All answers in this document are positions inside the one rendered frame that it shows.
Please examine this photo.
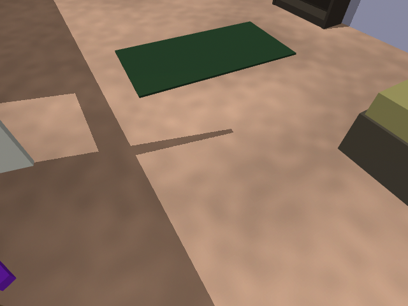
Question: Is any bed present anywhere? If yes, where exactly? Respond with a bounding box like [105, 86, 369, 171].
[338, 80, 408, 206]

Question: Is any bookshelf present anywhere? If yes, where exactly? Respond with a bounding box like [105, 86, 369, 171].
[272, 0, 351, 29]

